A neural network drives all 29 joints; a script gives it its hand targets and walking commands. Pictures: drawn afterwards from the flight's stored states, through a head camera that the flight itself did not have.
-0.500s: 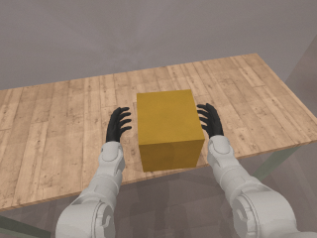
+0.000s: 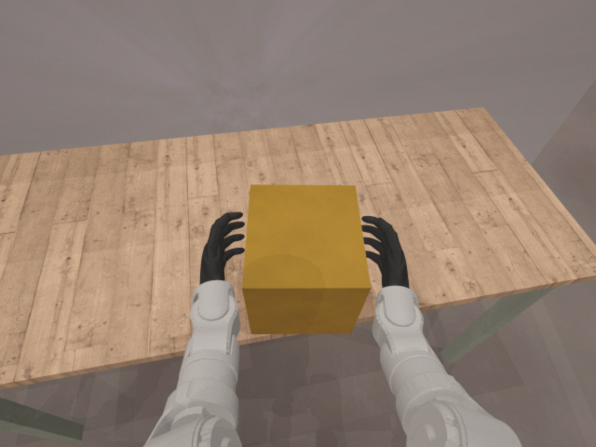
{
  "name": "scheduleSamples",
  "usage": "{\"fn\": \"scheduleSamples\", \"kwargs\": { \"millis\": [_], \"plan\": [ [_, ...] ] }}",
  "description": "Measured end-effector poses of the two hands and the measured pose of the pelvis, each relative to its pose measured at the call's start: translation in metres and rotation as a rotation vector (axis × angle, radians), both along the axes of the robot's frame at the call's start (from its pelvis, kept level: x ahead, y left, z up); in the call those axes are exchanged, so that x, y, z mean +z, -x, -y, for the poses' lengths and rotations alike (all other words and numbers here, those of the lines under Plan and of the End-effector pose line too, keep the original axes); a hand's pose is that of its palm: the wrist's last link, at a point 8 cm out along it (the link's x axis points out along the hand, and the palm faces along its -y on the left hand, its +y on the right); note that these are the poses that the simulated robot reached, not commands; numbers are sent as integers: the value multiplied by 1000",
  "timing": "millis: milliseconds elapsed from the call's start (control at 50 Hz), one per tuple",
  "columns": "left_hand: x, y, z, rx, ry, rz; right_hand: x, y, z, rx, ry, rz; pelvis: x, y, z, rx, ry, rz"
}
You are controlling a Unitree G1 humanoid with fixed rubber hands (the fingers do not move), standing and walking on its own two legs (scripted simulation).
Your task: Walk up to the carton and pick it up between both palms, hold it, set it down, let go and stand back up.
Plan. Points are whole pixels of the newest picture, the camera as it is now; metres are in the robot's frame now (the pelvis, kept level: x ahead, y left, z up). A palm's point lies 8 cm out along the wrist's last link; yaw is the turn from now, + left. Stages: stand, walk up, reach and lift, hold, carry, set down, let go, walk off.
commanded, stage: reach and lift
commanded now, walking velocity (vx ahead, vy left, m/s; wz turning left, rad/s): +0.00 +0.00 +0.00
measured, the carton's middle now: (302, 261) +0.39 +0.04 -0.03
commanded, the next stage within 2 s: none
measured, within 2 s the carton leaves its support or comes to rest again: leaves its support in 1.18 s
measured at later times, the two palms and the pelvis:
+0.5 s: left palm (214, 272) +0.34 +0.17 +0.01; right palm (389, 276) +0.35 -0.08 +0.01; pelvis +0.00 +0.00 +0.00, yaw +1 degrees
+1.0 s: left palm (214, 273) +0.34 +0.17 +0.01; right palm (388, 277) +0.35 -0.08 +0.01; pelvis +0.00 +0.00 +0.00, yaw +0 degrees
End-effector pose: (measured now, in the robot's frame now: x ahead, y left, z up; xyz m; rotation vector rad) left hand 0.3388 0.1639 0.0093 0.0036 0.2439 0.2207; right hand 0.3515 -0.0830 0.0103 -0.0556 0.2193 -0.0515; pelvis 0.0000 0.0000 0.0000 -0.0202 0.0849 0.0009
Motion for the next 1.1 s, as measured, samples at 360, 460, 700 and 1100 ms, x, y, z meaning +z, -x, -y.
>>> {"fn": "scheduleSamples", "kwargs": {
  "millis": [360, 460, 700, 1100],
  "plan": [
    [1, 3, -1, 14, -11, -3, -1, 1, -3, -8, -1, 13, 1, -1, 2, 7, -1, 4],
    [0, 3, -1, 16, -7, -3, -1, 1, -3, -9, 1, 15, 1, -2, 2, 9, 0, 5],
    [0, 3, -1, 20, -6, -2, -2, 1, -3, -14, -3, 20, 1, -3, 3, 11, 0, 2],
    [-2, 4, -2, 27, 14, 42, -2, 4, -3, -7, 5, 67, 0, 6, 4, 4, 2, -60]
  ]
}}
